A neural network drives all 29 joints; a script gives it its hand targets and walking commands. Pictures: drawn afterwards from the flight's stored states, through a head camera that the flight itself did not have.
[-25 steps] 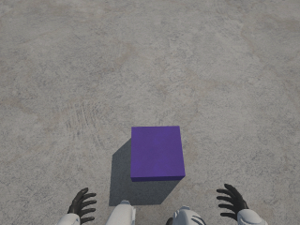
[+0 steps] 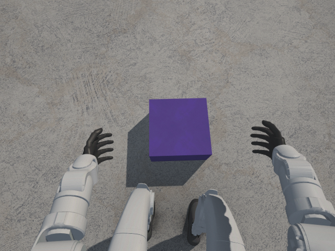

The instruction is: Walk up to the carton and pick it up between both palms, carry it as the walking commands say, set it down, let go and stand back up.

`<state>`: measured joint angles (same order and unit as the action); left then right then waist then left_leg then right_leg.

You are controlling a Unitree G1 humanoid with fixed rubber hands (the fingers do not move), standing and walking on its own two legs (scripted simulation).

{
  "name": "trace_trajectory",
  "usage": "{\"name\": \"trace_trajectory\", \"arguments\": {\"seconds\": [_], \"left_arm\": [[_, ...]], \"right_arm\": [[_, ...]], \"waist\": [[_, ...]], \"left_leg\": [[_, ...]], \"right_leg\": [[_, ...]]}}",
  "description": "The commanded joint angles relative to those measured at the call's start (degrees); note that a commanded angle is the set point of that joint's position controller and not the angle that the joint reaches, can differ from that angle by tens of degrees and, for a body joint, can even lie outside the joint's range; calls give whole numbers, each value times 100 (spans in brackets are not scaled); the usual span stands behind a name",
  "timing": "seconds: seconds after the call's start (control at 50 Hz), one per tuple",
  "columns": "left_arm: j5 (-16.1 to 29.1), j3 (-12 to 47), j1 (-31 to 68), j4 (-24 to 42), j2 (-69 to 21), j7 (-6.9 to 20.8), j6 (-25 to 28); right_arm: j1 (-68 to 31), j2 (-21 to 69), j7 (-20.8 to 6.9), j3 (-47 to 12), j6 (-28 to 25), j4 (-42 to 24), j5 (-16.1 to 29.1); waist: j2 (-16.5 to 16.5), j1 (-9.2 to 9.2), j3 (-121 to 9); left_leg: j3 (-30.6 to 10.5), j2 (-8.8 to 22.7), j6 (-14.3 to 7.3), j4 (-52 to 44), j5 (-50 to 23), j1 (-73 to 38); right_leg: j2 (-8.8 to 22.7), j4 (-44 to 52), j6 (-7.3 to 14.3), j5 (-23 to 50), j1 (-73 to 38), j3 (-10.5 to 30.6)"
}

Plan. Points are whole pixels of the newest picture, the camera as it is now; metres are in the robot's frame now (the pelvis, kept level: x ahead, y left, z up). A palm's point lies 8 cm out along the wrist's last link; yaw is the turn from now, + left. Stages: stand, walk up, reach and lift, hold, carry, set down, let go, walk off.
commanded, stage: reach and lift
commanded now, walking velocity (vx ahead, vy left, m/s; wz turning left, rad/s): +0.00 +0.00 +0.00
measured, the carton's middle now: (178, 130) +0.56 +0.00 -0.60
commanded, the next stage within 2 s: none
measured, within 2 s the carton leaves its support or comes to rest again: neither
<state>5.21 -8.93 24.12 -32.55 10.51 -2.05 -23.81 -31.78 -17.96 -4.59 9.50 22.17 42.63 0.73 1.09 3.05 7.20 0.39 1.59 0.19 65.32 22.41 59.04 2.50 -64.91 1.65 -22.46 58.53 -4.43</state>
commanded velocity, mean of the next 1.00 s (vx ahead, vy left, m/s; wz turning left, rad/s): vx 0.00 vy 0.00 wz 0.00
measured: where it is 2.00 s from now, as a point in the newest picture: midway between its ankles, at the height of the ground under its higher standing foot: (170, 228)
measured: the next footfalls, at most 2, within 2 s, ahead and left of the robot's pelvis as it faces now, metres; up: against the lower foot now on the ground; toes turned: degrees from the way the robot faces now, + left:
none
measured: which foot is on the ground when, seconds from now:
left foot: down 0.00-1.00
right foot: down 0.00-1.00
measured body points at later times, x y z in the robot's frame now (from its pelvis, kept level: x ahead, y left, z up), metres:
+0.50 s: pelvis +0.01 +0.00 -0.02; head +0.30 +0.01 +0.32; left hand +0.47 +0.25 -0.14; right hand +0.51 -0.24 -0.13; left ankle +0.09 +0.12 -0.64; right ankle +0.09 -0.11 -0.64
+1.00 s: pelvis +0.01 +0.00 -0.07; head +0.33 +0.00 +0.24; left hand +0.51 +0.24 -0.20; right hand +0.54 -0.25 -0.19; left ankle +0.09 +0.12 -0.64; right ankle +0.09 -0.11 -0.64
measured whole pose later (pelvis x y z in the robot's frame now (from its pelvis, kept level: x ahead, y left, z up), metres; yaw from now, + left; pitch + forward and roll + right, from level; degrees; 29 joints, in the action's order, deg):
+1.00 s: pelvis +0.01 +0.00 -0.07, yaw +0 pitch +46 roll +1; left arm 4.3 -19.4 61.5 -48.6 18.0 0.1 -9.9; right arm -67.1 -26.1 -6.1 17.5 9.1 56.8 1.3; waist 0.9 1.6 -1.2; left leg 1.9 1.6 -0.3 75.4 22.6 99.0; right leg 1.7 -75.6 0.6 -22.3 99.5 -1.1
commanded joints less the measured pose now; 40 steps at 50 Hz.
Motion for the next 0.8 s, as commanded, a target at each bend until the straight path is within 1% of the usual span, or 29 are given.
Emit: {"name": "trace_trajectory", "arguments": {"seconds": [0.0, 0.06, 0.08, 0.14, 0.2, 0.22, 0.24, 0.26, 0.32, 0.36, 0.42, 0.44, 0.46, 0.48, 0.5, 0.52, 0.54, 0.56, 0.58, 0.6, 0.62, 0.64, 0.66, 0.68, 0.7, 0.72, 0.74, 0.76, 0.78], "left_arm": [[0, -227, 1390, 456, 619, -40, 251], [-19, -207, 2141, 694, 875, -85, 446], [51, -206, 2469, 659, 910, -75, 512], [63, -361, 2597, 382, 983, -80, 610], [85, -419, 2822, 85, 1074, -101, 824], [188, -427, 3003, -61, 1024, -75, 910], [112, -618, 2946, -90, 1233, -79, 1015], [131, -546, 3215, -44, 1241, -78, 1094], [205, -529, 3522, -219, 1334, -43, 1296], [246, -596, 3444, -463, 1355, -22, 1402], [243, -732, 4182, -181, 1765, -20, 1529], [344, -545, 4043, -320, 1512, 1, 1504], [248, -691, 4205, -516, 1619, 11, 1475], [232, -763, 4084, -474, 1625, 28, 1507], [341, -787, 4414, -52, 1741, 42, 1536], [349, -684, 4404, -192, 1644, 70, 1544], [265, -957, 4284, -125, 1855, 103, 1564], [234, -850, 4686, -17, 1834, 103, 1506], [244, -968, 4670, 143, 1919, 99, 1498], [172, -890, 4685, -176, 1722, 134, 1478], [174, -1091, 4709, 23, 1905, 139, 1496], [136, -979, 4642, -196, 1640, 202, 1453], [149, -1036, 4975, 381, 1825, 210, 1534], [154, -902, 4855, -140, 1620, 218, 1439], [83, -1063, 4827, 42, 1794, 185, 1455], [133, -1076, 4724, 106, 1716, 187, 1461], [16, -1168, 4619, -427, 1780, 233, 1399], [67, -1158, 4593, -334, 1636, 289, 1457], [2, -1090, 4812, -317, 1640, 269, 1493]], "right_arm": [[-1685, -900, 76, 223, -283, -550, 36], [-2350, -1202, 81, 388, -447, -546, 66], [-2521, -1220, 104, 411, -517, -399, 40], [-2753, -1209, 119, 345, -639, -185, 163], [-3109, -1564, 145, 581, -879, -31, 101], [-3279, -1464, 141, 557, -957, 102, 109], [-3250, -1457, 143, 472, -1053, -1, 154], [-3387, -1451, 107, 561, -1105, 135, 184], [-3626, -1593, 79, 673, -1303, 208, 204], [-3724, -1710, 36, 661, -1412, 362, 166], [-4292, -1888, 15, 693, -1510, 14, 280], [-4162, -1883, -26, 739, -1514, 225, 232], [-4302, -1898, -75, 685, -1491, 438, 251], [-4248, -1943, -97, 739, -1513, 353, 202], [-4628, -2127, -70, 851, -1540, -232, 207], [-4412, -1934, -125, 701, -1516, 214, 261], [-4375, -2038, -98, 741, -1522, -112, 244], [-4600, -2164, -124, 886, -1483, 47, 204], [-4761, -2021, -151, 683, -1466, -305, 351], [-4598, -2035, -168, 691, -1429, 288, 303], [-4746, -2020, -172, 723, -1428, -114, 296], [-4728, -2057, -193, 821, -1431, 103, 287], [-4975, -2135, -157, 865, -1463, -388, 244], [-4827, -2171, -189, 942, -1415, 195, 135], [-4947, -2261, -196, 1007, -1426, -128, 75], [-4860, -2218, -199, 948, -1443, -182, 135], [-4721, -2051, -185, 891, -1367, 238, 125], [-4703, -1852, -181, 874, -1399, 230, 56], [-4727, -1949, -201, 1001, -1418, 433, 49]], "waist": [[182, 79, -3795], [-209, -44, -4654], [-6, -162, -4368], [-51, -27, -4853], [-79, -127, -5359], [224, -244, -5244], [231, -28, -5534], [43, -89, -5804], [30, -136, -6224], [222, -49, -6276], [199, -22, -6880], [100, -138, -7021], [131, -33, -6603], [143, 12, -6776], [245, -109, -7524], [260, -101, -7234], [428, -39, -7647], [122, -124, -7556], [285, 42, -7968], [51, 24, -7433], [301, 16, -7892], [-1, 3, -7598], [24, -69, -8139], [6, -220, -7725], [198, -166, -8162], [113, -108, -8366], [73, -14, -7769], [233, -97, -7662], [66, -178, -7304]], "left_leg": [[61, -295, -11, -1046, 20, -571], [-32, -306, 31, -996, -60, -1040], [-10, -312, 57, -964, -48, -716], [13, -344, 65, -825, -486, -624], [-18, -368, 151, -760, -954, -754], [-28, -372, 123, -730, -1005, -343], [-26, -397, 97, -735, -1372, -395], [-16, -421, 128, -696, -1470, -416], [-87, -407, 110, -679, -1800, -501], [-87, -420, 128, -574, -2007, -250], [-85, -426, 71, -533, -2196, -232], [-127, -430, 101, -551, -2448, -246], [-78, -424, 92, -544, -2260, -147], [-34, -422, 113, -469, -2390, -127], [-93, -451, 70, -492, -2609, -266], [-68, -454, 57, -469, -2561, -262], [-37, -486, 6, -515, -2754, -244], [-80, -481, 31, -481, -2777, -328], [-101, -468, 11, -516, -2997, -662], [-14, -461, 50, -576, -2540, -263], [-38, -480, 8, -473, -2964, -425], [-36, -479, 31, -554, -2930, -377], [-83, -460, 42, -510, -3196, -603], [-122, -462, 62, -514, -2812, -403], [-85, -469, 75, -371, -3061, -752], [-67, -475, 86, -417, -3170, -695], [12, -488, 72, -412, -2759, -284], [-18, -500, 38, -395, -2897, 22], [-63, -449, 72, -306, -2983, 73]], "right_leg": [[-268, 915, -9, 122, -2118, 565], [-323, 806, 32, 243, -1818, 485], [-344, 784, 5, 266, -1683, 473], [-379, 677, -29, 745, -1746, 548], [-453, 576, -39, 1093, -1429, 443], [-473, 543, -71, 1329, -1472, 489], [-479, 469, -107, 1668, -1619, 507], [-468, 428, -82, 1850, -1505, 538], [-458, 362, -90, 2167, -1383, 535], [-469, 239, -105, 2419, -1341, 588], [-467, 196, -125, 2703, -1387, 677], [-462, 195, -92, 3017, -1487, 651], [-456, 225, -120, 2570, -947, 606], [-468, 164, -118, 2795, -1229, 637], [-460, 208, -73, 3146, -1561, 694], [-498, 177, -96, 2985, -1296, 627], [-478, 241, -136, 3268, -1597, 681], [-475, 180, -105, 3127, -1221, 645], [-530, 234, -143, 3146, -1315, 606], [-475, 319, -116, 2754, -1077, 645], [-496, 287, -137, 3204, -1267, 674], [-488, 361, -95, 3121, -1084, 680], [-500, 284, -94, 3324, -1296, 667], [-498, 282, -87, 2940, -884, 563], [-555, 234, -118, 3038, -1049, 520], [-529, 215, -104, 3229, -1210, 532], [-488, 271, -119, 2976, -1063, 619], [-505, 211, -118, 3376, -1276, 660], [-513, 70, -116, 3241, -691, 617]]}}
